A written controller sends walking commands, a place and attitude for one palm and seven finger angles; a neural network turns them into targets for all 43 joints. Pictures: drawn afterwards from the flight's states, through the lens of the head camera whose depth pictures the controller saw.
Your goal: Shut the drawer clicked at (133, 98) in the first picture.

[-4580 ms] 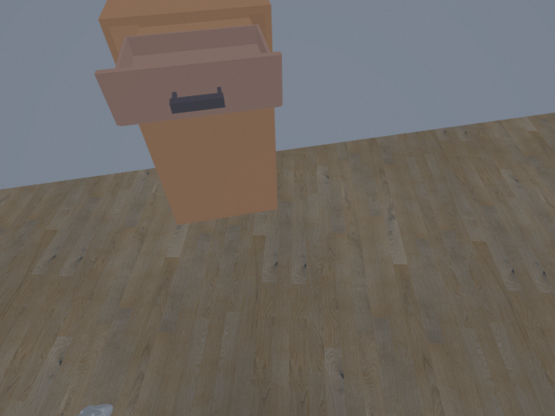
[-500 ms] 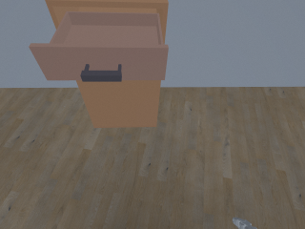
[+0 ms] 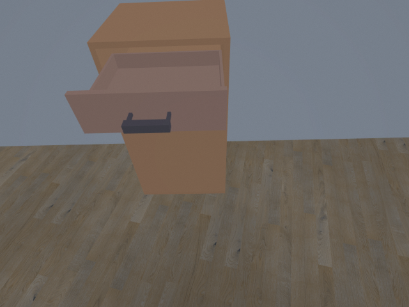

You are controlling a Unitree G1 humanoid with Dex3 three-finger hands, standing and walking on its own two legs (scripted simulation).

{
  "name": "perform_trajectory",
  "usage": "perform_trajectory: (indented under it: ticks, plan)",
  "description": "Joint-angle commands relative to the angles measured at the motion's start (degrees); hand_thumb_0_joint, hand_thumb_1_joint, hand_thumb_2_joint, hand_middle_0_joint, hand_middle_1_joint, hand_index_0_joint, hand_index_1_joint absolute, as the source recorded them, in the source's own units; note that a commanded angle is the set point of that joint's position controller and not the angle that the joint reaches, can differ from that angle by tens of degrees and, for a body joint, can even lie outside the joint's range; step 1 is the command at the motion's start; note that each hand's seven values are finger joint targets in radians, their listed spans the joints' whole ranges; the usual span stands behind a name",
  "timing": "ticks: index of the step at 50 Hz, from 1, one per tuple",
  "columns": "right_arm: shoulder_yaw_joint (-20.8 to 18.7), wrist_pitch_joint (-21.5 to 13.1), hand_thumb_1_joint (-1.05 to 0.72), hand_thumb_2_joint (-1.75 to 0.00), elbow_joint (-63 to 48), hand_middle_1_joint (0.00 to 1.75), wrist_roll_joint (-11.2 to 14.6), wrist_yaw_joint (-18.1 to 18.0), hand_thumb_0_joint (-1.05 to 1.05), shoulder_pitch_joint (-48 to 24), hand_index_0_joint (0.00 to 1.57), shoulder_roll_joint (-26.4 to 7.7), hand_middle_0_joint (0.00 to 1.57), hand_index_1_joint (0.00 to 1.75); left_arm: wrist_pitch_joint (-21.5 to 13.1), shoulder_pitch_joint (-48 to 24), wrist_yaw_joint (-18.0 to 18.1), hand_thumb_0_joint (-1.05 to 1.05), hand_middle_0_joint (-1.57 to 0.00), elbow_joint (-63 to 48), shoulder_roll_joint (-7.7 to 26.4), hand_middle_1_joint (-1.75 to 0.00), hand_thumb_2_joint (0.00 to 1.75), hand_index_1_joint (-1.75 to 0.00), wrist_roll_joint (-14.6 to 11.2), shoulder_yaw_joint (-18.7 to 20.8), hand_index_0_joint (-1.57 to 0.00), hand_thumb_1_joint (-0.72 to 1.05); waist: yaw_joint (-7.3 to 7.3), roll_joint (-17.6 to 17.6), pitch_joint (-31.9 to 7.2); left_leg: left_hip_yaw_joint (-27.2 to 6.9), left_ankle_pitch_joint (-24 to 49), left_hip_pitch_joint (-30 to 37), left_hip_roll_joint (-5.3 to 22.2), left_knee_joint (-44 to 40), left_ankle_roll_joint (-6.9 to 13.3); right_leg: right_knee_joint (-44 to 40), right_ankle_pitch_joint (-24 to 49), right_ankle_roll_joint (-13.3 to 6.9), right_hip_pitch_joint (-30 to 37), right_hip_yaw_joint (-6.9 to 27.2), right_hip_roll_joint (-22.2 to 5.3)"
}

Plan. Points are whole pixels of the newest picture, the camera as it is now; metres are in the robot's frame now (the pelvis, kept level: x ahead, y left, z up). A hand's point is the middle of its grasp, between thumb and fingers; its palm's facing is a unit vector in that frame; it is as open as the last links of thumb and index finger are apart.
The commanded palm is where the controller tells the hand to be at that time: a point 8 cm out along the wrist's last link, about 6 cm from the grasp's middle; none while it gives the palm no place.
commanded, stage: take the last steps up to it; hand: left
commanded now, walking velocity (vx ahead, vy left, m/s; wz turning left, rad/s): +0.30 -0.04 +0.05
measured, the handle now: (148, 120) +0.57 +0.19 +0.05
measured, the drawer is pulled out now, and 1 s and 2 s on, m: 0.28 0.28 0.28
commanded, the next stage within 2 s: come to a stop and stand still in 0.64 s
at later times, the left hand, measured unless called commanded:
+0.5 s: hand out of the picture +0.02 +0.17 -0.18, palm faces +0.13 -0.98 -0.12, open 7.3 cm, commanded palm none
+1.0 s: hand (151, 230) +0.35 +0.18 -0.16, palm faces +0.03 -0.97 -0.24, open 7.3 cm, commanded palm none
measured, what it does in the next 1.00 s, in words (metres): walks ahead: left foot, then right foot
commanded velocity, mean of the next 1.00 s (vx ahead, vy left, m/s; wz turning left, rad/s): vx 0.08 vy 0.00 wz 0.01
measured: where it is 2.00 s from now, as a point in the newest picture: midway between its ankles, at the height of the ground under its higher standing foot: outside the picture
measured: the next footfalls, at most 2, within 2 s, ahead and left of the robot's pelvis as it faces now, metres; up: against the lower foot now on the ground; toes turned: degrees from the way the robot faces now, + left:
left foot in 0.42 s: +0.23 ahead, +0.13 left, +0.00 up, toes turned +9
right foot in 0.86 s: +0.37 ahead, -0.11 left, +0.00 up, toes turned -7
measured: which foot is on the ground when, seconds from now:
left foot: up 0.00-0.40, down 0.42-0.90, up 0.92-1.00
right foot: down 0.00-0.44, up 0.46-0.84, down 0.86-1.00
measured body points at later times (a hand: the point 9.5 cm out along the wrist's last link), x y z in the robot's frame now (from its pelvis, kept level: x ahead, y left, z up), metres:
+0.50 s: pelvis +0.14 +0.04 -0.01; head +0.17 +0.05 +0.44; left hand +0.02 +0.22 -0.17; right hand +0.25 -0.17 -0.15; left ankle +0.19 +0.13 -0.73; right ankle +0.02 -0.08 -0.67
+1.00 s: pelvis +0.26 +0.00 +0.00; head +0.30 -0.02 +0.44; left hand +0.35 +0.23 -0.14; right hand +0.24 -0.22 -0.17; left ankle +0.18 +0.12 -0.69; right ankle +0.33 -0.11 -0.73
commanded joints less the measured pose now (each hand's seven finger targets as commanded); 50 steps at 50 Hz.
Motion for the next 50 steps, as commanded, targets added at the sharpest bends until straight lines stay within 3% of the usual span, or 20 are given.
perform_trajectory:
  ticks: [1,4,10,16,19,20,21,22,25,29,35,38,40,42,43,44,45,46,48,50]
  plan:
    - [-2.28,-1.94,-0.90,-0.90,-4.61,0.30,-0.08,0.98,0.00,-4.76,0.20,-4.09,0.20,0.30,-1.76,6.53,1.07,0.00,-0.20,0.36,8.58,-0.30,0.90,-0.30,-0.36,2.19,-0.20,0.90,0.97,-6.75,10.63,-1.40,5.68,-20.28,5.02,18.57,-0.45,-26.12,-13.95,-5.85,0.45,21.30,-18.35]
    - [-2.09,-1.94,-0.90,-0.90,-2.97,0.30,-0.22,1.07,0.00,-2.35,0.20,-1.98,0.20,0.30,-2.90,7.72,1.04,0.00,-0.20,1.43,5.57,-0.30,0.90,-0.30,-0.52,1.51,-0.20,0.90,0.17,-8.44,9.22,0.65,11.85,-18.87,6.20,18.90,-1.91,-24.34,2.00,-4.96,1.54,11.12,-14.59]
    - [-1.62,-2.59,-0.90,-0.90,-4.09,0.30,0.04,1.25,0.00,-8.49,0.20,-0.42,0.20,0.30,-3.70,15.37,1.30,0.00,-0.20,5.99,5.07,-0.30,0.90,-0.30,-0.31,1.11,-0.20,0.90,2.31,-8.24,7.20,3.86,12.69,-22.19,6.90,11.48,-2.60,-20.45,23.27,-6.07,9.97,8.37,-14.10]
    - [-0.78,-3.86,-0.90,-0.90,-5.21,0.30,0.45,1.62,0.00,-14.01,0.20,1.25,0.20,0.30,-3.06,17.50,1.73,0.00,-0.20,8.75,5.51,-0.30,0.90,-0.30,0.11,1.23,-0.20,0.90,3.30,-10.93,7.79,7.41,9.78,-13.57,4.72,-2.54,-0.23,-16.44,31.45,-5.83,9.70,6.67,-14.11]
    - [-1.03,-4.94,-0.90,-0.90,-1.26,0.30,0.09,0.18,0.00,-1.31,0.20,-0.18,0.20,0.30,-2.92,15.44,1.67,0.00,-0.20,8.76,5.89,-0.30,0.90,-0.30,-0.55,1.45,-0.20,0.90,-2.78,-8.53,0.60,10.10,15.45,6.43,0.27,-14.02,1.66,0.30,43.74,-3.43,6.97,2.52,-10.34]
    - [-1.85,-5.31,-0.90,-0.90,0.96,0.30,-0.26,-0.59,0.00,6.41,0.20,-3.70,0.20,0.30,-2.85,15.96,1.45,0.00,-0.20,8.43,4.46,-0.30,0.90,-0.30,-0.90,1.38,-0.20,0.90,-5.74,-4.32,-4.53,3.91,19.96,21.09,6.22,-15.46,3.62,12.14,33.75,-1.55,-2.06,1.69,-8.38]
    - [-3.41,-5.46,-0.90,-0.90,1.82,0.30,-0.60,-1.13,0.00,11.95,0.20,-10.69,0.20,0.30,-2.69,18.26,1.13,0.00,-0.20,7.22,0.89,-0.30,0.90,-0.30,-1.36,0.85,-0.20,0.90,-6.05,9.66,-9.93,-17.93,26.29,31.93,23.49,-18.35,10.01,29.11,0.25,1.23,-16.67,-1.94,-1.36]
    - [-3.43,-4.94,-0.90,-0.90,2.04,0.30,0.31,-1.33,0.00,13.01,0.20,-11.84,0.20,0.30,-2.73,15.03,1.28,0.00,-0.20,5.65,1.99,-0.30,0.90,-0.30,-0.98,0.90,-0.20,0.90,-6.06,8.03,-9.66,-24.22,24.61,28.45,28.85,-25.42,13.41,38.88,-13.93,0.65,-20.41,2.37,-0.21]
    - [-1.57,-5.63,-0.90,-0.90,-0.75,0.30,0.42,-1.66,0.00,1.50,0.20,-3.59,0.20,0.30,-1.56,8.17,0.29,0.00,-0.20,5.45,1.58,-0.30,0.90,-0.30,-0.20,1.80,-0.20,0.90,-1.91,1.17,5.01,-14.00,17.49,7.91,22.85,-31.64,10.12,41.40,-2.44,1.47,-22.56,5.56,-6.84]
    - [-1.09,-6.45,-0.90,-0.90,-2.19,0.30,0.53,-1.46,0.00,-1.43,0.20,-1.17,0.20,0.30,0.48,12.04,-0.07,0.00,-0.20,5.95,-0.76,-0.30,0.90,-0.30,0.27,1.78,-0.20,0.90,2.13,3.57,4.47,-0.88,22.79,0.91,17.01,-33.23,7.67,32.68,3.73,3.54,-17.25,3.31,-7.48]
    - [-1.62,-5.72,-0.90,-0.90,-2.17,0.30,0.17,-1.20,0.00,0.11,0.20,-3.89,0.20,0.30,1.02,2.57,-0.49,0.00,-0.20,1.79,1.12,-0.30,0.90,-0.30,0.11,1.65,-0.20,0.90,0.78,3.68,6.80,0.06,21.42,4.65,17.10,-33.61,8.72,16.80,6.58,4.57,-18.66,1.25,-7.43]
    - [-1.54,-5.14,-0.90,-0.90,-1.19,0.30,-0.14,-1.33,0.00,1.41,0.20,-4.23,0.20,0.30,0.69,-2.04,-0.39,0.00,-0.20,0.03,2.15,-0.30,0.90,-0.30,-0.02,1.46,-0.20,0.90,-0.33,3.64,6.93,0.32,29.54,6.76,16.98,-29.93,8.42,9.51,5.67,4.06,-15.73,0.24,-5.84]
    - [-1.06,-4.53,-0.90,-0.90,-0.68,0.30,-0.09,-1.69,0.00,0.43,0.20,-4.07,0.20,0.30,0.44,-0.05,0.13,0.00,-0.20,0.92,2.16,-0.30,0.90,-0.30,-0.18,1.04,-0.20,0.90,1.09,2.52,4.66,2.51,36.27,6.61,14.78,-23.58,5.88,2.24,9.24,3.94,-7.30,-0.72,-3.79]
    - [-0.44,-4.42,-0.90,-0.90,0.15,0.30,0.59,-1.73,0.00,1.03,0.20,-2.30,0.20,0.30,-0.52,5.67,0.99,0.00,-0.20,2.86,6.27,-0.30,0.90,-0.30,-0.16,1.42,-0.20,0.90,3.44,-3.03,0.29,4.68,28.44,3.81,9.79,-16.18,0.56,-6.71,31.31,3.76,4.66,3.43,-7.06]
    - [-0.42,-3.98,-0.90,-0.90,0.27,0.30,1.27,-1.46,0.00,3.60,0.20,-0.90,0.20,0.30,-0.80,5.65,1.46,0.00,-0.20,3.21,9.80,-0.30,0.90,-0.30,-0.23,1.73,-0.20,0.90,1.78,-7.53,-3.07,5.19,14.61,-0.68,6.48,-13.67,-1.71,-3.21,49.47,0.19,10.34,11.00,-14.54]
    - [-0.90,-3.12,-0.90,-0.90,0.51,0.30,1.65,-1.37,0.00,5.73,0.20,-0.55,0.20,0.30,-0.51,5.26,1.56,0.00,-0.20,2.79,12.06,-0.30,0.90,-0.30,-0.56,2.11,-0.20,0.90,0.98,-7.41,-3.54,5.78,4.16,-0.63,3.65,-10.92,-2.65,-2.35,61.56,-3.77,9.47,11.87,-20.09]
    - [-1.31,-1.88,-0.90,-0.90,0.49,0.30,1.60,-1.71,0.00,6.13,0.20,-0.47,0.20,0.30,-0.59,5.47,1.90,0.00,-0.20,2.61,13.64,-0.30,0.90,-0.30,-0.62,2.75,-0.20,0.90,1.60,-16.39,-7.81,6.90,-5.04,-0.63,2.84,-2.10,-3.66,-4.00,69.53,-7.49,11.24,14.28,-22.22]
    - [-1.71,-1.05,-0.90,-0.90,-0.31,0.30,1.60,-2.13,0.00,3.95,0.20,-1.48,0.20,0.30,-0.42,5.74,2.28,0.00,-0.20,2.72,13.24,-0.30,0.90,-0.30,-0.59,2.88,-0.20,0.90,3.12,-20.42,-8.06,4.69,-11.78,-1.85,2.29,6.51,-3.61,-5.09,75.46,-10.18,10.24,15.53,-23.98]
    - [-2.09,-0.62,-0.90,-0.90,-1.17,0.30,1.61,-2.26,0.00,1.06,0.20,-2.00,0.20,0.30,0.46,3.29,3.07,0.00,-0.20,1.69,12.52,-0.30,0.90,-0.30,-0.19,3.25,-0.20,0.90,3.55,-13.69,-7.50,-0.26,-10.91,-7.35,1.71,18.98,-3.53,-4.60,72.03,-12.00,10.66,15.46,-24.36]
    - [-2.38,0.50,-0.90,-0.90,-1.74,0.30,1.33,-1.78,0.00,-0.05,0.20,-1.80,0.20,0.30,1.04,-0.16,3.37,0.00,-0.20,-0.08,12.46,-0.30,0.90,-0.30,-0.01,3.46,-0.20,0.90,2.42,-9.62,-7.05,-1.50,-7.21,-7.73,1.75,22.92,-4.01,-5.88,60.71,-9.81,6.09,12.08,-22.58]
